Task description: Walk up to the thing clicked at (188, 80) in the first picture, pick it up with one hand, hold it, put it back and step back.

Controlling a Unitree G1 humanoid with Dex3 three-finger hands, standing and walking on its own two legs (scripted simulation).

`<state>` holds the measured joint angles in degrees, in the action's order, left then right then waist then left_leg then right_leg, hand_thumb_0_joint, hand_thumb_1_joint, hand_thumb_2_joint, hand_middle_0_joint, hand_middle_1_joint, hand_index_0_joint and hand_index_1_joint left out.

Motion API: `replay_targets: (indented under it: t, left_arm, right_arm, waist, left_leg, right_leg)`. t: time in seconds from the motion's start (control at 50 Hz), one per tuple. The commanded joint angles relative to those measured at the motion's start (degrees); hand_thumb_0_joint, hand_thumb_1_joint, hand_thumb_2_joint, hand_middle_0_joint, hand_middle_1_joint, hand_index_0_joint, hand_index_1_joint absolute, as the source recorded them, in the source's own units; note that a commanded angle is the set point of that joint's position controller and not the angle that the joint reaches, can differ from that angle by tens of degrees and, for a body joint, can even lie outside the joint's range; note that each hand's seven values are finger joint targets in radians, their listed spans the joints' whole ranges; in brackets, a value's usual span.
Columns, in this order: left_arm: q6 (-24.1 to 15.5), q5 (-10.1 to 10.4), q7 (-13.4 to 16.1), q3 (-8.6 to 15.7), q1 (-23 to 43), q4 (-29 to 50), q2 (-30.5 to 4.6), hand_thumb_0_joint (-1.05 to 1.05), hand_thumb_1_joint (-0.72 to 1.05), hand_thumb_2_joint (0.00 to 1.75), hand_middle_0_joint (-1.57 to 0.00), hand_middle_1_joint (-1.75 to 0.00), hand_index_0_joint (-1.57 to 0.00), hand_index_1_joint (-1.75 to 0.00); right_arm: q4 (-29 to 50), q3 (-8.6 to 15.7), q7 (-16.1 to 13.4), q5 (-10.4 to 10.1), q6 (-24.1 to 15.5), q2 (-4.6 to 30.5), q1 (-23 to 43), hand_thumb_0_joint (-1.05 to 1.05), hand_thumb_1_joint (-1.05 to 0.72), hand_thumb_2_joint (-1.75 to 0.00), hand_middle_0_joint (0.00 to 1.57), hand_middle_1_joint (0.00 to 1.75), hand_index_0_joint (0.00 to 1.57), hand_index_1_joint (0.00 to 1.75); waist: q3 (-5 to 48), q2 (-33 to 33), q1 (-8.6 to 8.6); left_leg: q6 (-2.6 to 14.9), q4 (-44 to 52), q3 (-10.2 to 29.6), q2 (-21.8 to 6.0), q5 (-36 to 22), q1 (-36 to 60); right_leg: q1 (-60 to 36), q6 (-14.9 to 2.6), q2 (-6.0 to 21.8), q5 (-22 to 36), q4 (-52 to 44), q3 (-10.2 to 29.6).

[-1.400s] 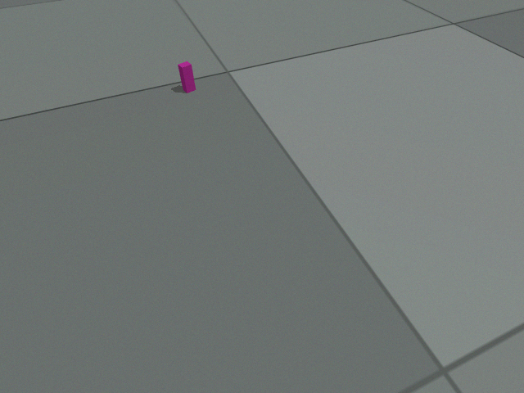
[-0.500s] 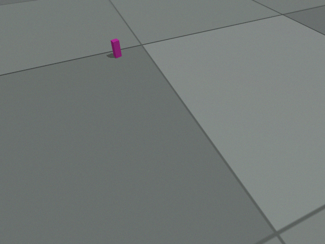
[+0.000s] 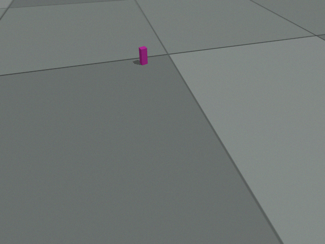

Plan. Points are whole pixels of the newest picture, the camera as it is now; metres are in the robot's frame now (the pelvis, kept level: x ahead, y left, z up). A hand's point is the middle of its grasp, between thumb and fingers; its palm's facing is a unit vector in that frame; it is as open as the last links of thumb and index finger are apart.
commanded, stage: walk up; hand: left
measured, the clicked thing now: (143, 55) +2.17 +0.28 -0.68
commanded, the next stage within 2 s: none
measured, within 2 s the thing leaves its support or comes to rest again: neither
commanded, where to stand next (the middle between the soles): +1.84 +0.05 m, yaw +3 degrees
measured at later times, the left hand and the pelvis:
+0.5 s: hand (71, 167) +0.40 +0.34 -0.15, palm faces -0.09 -0.95 -0.31, open 7.4 cm; pelvis +0.28 +0.08 -0.01, yaw +1 degrees
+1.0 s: hand (85, 120) +0.63 +0.36 -0.15, palm faces +0.06 -0.93 -0.36, open 7.4 cm; pelvis +0.62 +0.08 -0.01, yaw +3 degrees
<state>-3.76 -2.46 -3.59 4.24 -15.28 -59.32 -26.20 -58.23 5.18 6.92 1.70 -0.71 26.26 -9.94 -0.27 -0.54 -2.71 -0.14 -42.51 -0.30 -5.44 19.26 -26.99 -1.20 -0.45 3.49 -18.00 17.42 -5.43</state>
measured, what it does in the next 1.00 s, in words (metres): walks ahead: left foot, then right foot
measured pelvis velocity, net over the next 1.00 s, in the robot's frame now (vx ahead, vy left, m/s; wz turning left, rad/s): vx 0.62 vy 0.08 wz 0.04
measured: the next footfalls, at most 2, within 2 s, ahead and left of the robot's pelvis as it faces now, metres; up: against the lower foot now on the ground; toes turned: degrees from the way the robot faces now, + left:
left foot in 0.08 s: +0.17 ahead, +0.17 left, +0.00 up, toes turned +7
right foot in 0.56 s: +0.55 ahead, -0.03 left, +0.00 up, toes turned -3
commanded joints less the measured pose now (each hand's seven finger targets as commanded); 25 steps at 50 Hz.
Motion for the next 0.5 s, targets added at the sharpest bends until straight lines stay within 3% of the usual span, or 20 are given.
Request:
replay_targets:
  t: [0.0, 0.02, 0.04, 0.06, 0.08, 0.1, 0.12, 0.14, 0.16, 0.18, 0.2, 0.24, 0.3, 0.36, 0.4, 0.42, 0.48]
  left_arm:
    - [-1.67, 0.57, 0.15, 3.67, 13.01, 7.71, -17.37, 0.00, 0.90, 0.90, -0.20, -0.30, -0.20, -0.30]
    - [-1.39, 0.52, 0.09, 3.43, 12.74, 7.48, -16.46, 0.00, 0.90, 0.90, -0.20, -0.30, -0.20, -0.30]
    - [-1.16, 0.71, 0.08, 3.03, 11.56, 7.10, -15.41, 0.00, 0.90, 0.90, -0.20, -0.30, -0.20, -0.30]
    - [-0.94, 0.40, -0.06, 2.12, 9.98, 6.98, -13.33, 0.00, 0.90, 0.90, -0.20, -0.30, -0.20, -0.30]
    - [-0.75, 0.47, -0.43, 0.73, 6.89, 7.40, -8.48, 0.00, 0.90, 0.90, -0.20, -0.30, -0.20, -0.30]
    - [-1.00, 1.80, -0.32, -0.40, 7.12, 9.37, -5.84, 0.00, 0.90, 0.90, -0.20, -0.30, -0.20, -0.30]
    - [-1.01, 1.28, 0.21, 0.14, 8.89, 9.51, -11.85, 0.00, 0.90, 0.90, -0.20, -0.30, -0.20, -0.30]
    - [-1.28, 1.24, 0.38, -0.15, 10.39, 9.11, -13.40, 0.00, 0.90, 0.90, -0.20, -0.30, -0.20, -0.30]
    - [-1.25, 2.53, 0.16, 0.26, 9.89, 7.54, -13.88, 0.00, 0.90, 0.90, -0.20, -0.30, -0.20, -0.30]
    - [-0.87, 3.49, -0.36, 0.93, 7.64, 5.83, -13.81, 0.00, 0.90, 0.90, -0.20, -0.30, -0.20, -0.30]
    - [-0.30, 3.97, -0.92, 1.13, 5.10, 5.13, -13.48, 0.00, 0.90, 0.90, -0.20, -0.30, -0.20, -0.30]
    - [0.80, 3.44, -1.63, 1.41, 2.38, 4.38, -12.37, 0.00, 0.90, 0.90, -0.20, -0.30, -0.20, -0.30]
    - [1.33, 2.52, -2.29, 1.45, 5.77, 6.63, -11.62, 0.00, 0.90, 0.90, -0.20, -0.30, -0.20, -0.30]
    - [1.07, 2.05, -2.59, 0.90, 14.85, 10.72, -9.82, 0.00, 0.90, 0.90, -0.20, -0.30, -0.20, -0.30]
    - [0.86, 2.02, -2.73, 0.20, 18.95, 12.47, -8.16, 0.00, 0.90, 0.90, -0.20, -0.30, -0.20, -0.30]
    - [0.82, 1.95, -2.86, -0.13, 20.96, 13.20, -7.46, 0.00, 0.90, 0.90, -0.20, -0.30, -0.20, -0.30]
    - [0.70, 2.14, -2.58, -0.45, 23.85, 13.88, -5.87, 0.00, 0.90, 0.90, -0.20, -0.30, -0.20, -0.30]
  right_arm:
    - [5.28, 3.27, 0.29, -0.62, -2.04, 9.16, 0.96, 0.00, -0.90, -0.90, 0.20, 0.30, 0.20, 0.30]
    - [4.08, 3.56, -0.06, -0.58, -2.22, 9.30, -2.11, 0.00, -0.90, -0.90, 0.20, 0.30, 0.20, 0.30]
    - [3.08, 4.00, -0.60, -0.38, -2.40, 10.08, -4.78, 0.00, -0.90, -0.90, 0.20, 0.30, 0.20, 0.30]
    - [1.37, 5.03, -1.47, -0.12, -2.64, 12.11, -11.06, 0.00, -0.90, -0.90, 0.20, 0.30, 0.20, 0.30]
    - [-0.54, 6.51, -2.58, 0.47, -3.11, 16.91, -19.13, 0.00, -0.90, -0.90, 0.20, 0.30, 0.20, 0.30]
    - [1.90, 6.87, -3.29, 0.36, -4.09, 22.61, -18.82, 0.00, -0.90, -0.90, 0.20, 0.30, 0.20, 0.30]
    - [4.30, 7.04, -3.13, -1.87, -4.10, 24.25, -12.03, 0.00, -0.90, -0.90, 0.20, 0.30, 0.20, 0.30]
    - [5.53, 6.73, -3.52, -2.02, -4.15, 22.88, -7.35, 0.00, -0.90, -0.90, 0.20, 0.30, 0.20, 0.30]
    - [5.95, 5.42, -3.95, -1.79, -4.93, 19.81, -3.96, 0.00, -0.90, -0.90, 0.20, 0.30, 0.20, 0.30]
    - [6.60, 3.99, -4.31, -1.22, -5.40, 16.33, -2.14, 0.00, -0.90, -0.90, 0.20, 0.30, 0.20, 0.30]
    - [6.73, 3.18, -4.48, -1.49, -5.79, 14.01, -2.26, 0.00, -0.90, -0.90, 0.20, 0.30, 0.20, 0.30]
    - [6.68, 2.63, -4.48, -2.12, -6.48, 12.16, -2.86, 0.00, -0.90, -0.90, 0.20, 0.30, 0.20, 0.30]
    - [7.31, 2.46, -4.72, -2.07, -7.21, 12.07, -4.62, 0.00, -0.90, -0.90, 0.20, 0.30, 0.20, 0.30]
    - [6.89, 2.67, -4.83, -2.02, -7.27, 11.98, -8.10, 0.00, -0.90, -0.90, 0.20, 0.30, 0.20, 0.30]
    - [7.00, 2.56, -4.84, -2.03, -7.05, 11.92, -9.01, 0.00, -0.90, -0.90, 0.20, 0.30, 0.20, 0.30]
    - [6.88, 2.65, -4.95, -1.80, -6.66, 12.05, -10.02, 0.00, -0.90, -0.90, 0.20, 0.30, 0.20, 0.30]
    - [7.47, 2.92, -5.55, -1.41, -6.05, 12.44, -11.51, 0.00, -0.90, -0.90, 0.20, 0.30, 0.20, 0.30]
  waist:
    - [-4.67, 9.29, 5.38]
    - [-3.46, 6.34, 6.76]
    - [-2.35, 3.14, 7.85]
    - [1.28, -3.96, 11.15]
    - [4.06, -18.24, 14.23]
    - [2.70, -26.02, 12.98]
    - [0.12, -17.00, 10.56]
    - [-3.27, -11.50, 8.37]
    - [-4.72, -4.90, 6.41]
    - [-5.03, -3.84, 4.30]
    - [-4.64, -4.39, 3.22]
    - [-4.10, -4.93, 1.58]
    - [-5.74, -4.72, 2.24]
    - [-7.81, -3.90, 4.94]
    - [-8.86, -3.89, 5.72]
    - [-8.27, -4.20, 6.90]
    - [-5.33, -3.66, 7.53]
  left_leg:
    - [-0.53, 5.97, -4.47, 0.11, -9.39, 14.91]
    - [-0.16, 7.81, -6.86, 1.49, -11.38, 19.81]
    - [0.41, 8.19, -8.95, 3.18, -9.69, 24.80]
    - [2.08, 8.99, -7.91, 4.50, -4.85, 33.50]
    - [4.94, 16.60, 4.01, -0.10, 12.86, 42.03]
    - [8.93, 31.69, 36.64, -14.75, 29.84, 41.01]
    - [13.88, 38.29, 47.17, -20.70, 32.61, 32.36]
    - [13.82, 39.14, 44.76, -20.80, 31.59, 25.91]
    - [9.57, 36.10, 31.03, -15.99, 21.87, 22.33]
    - [5.81, 34.02, 20.93, -11.19, 15.37, 19.57]
    - [3.68, 34.55, 14.69, -8.86, 10.59, 17.90]
    - [2.33, 35.88, 9.07, -7.08, 4.60, 17.42]
    - [5.26, 37.17, 5.85, -7.52, -1.00, 20.29]
    - [5.49, 37.18, 2.85, -6.83, -13.80, 23.62]
    - [5.10, 35.97, 0.69, -5.67, -21.04, 24.17]
    - [4.56, 35.09, -0.27, -4.77, -22.84, 26.06]
    - [4.76, 32.52, 0.08, -6.29, -27.83, 28.57]
  right_leg:
    - [21.68, -8.61, 10.76, -18.90, -7.28, 4.06]
    - [22.95, -8.35, 9.86, -17.87, -3.34, 2.37]
    - [25.19, -7.96, 8.39, -15.08, 2.51, 0.01]
    - [28.05, -7.10, 6.36, -5.24, 17.17, -1.96]
    - [37.02, -5.15, 0.46, -5.20, 40.76, -3.83]
    - [49.17, -2.90, -6.76, -14.70, 53.75, 3.39]
    - [44.84, -3.79, -2.36, -12.15, 56.22, 10.63]
    - [44.69, -3.70, 0.58, -7.96, 56.87, 12.38]
    - [42.68, -3.07, 2.18, -2.00, 54.28, 14.38]
    - [39.20, -2.38, 3.50, 2.42, 50.32, 13.99]
    - [36.46, -1.67, 3.90, 4.83, 46.34, 12.00]
    - [33.62, -0.03, 3.60, 9.65, 42.87, 10.07]
    - [36.76, 1.53, 3.33, 13.27, 37.20, 9.13]
    - [39.20, 1.27, 2.44, 15.15, 27.55, 6.69]
    - [37.64, 0.43, 1.72, 17.04, 21.12, 3.97]
    - [36.80, -0.19, 0.87, 16.61, 17.35, 1.85]
    - [30.61, -2.15, 0.22, 18.78, 11.52, 0.29]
